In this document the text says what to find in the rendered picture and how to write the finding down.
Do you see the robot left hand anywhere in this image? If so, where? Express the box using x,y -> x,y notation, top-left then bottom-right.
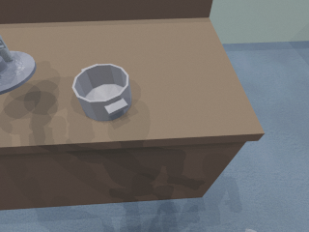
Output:
0,35 -> 13,76

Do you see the table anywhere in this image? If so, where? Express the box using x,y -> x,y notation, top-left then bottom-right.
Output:
0,0 -> 265,211

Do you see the lid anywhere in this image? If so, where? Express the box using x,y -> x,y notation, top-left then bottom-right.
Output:
0,50 -> 37,95

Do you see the pot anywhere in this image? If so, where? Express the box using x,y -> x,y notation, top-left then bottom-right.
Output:
71,64 -> 132,122

